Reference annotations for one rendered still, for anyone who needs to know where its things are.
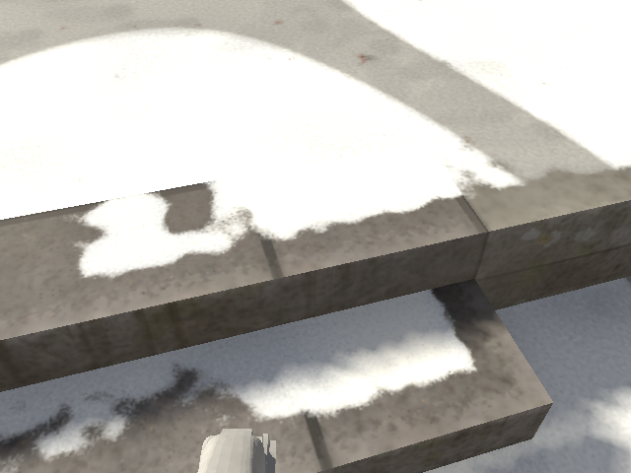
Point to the stairs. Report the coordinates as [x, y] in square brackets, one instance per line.
[392, 364]

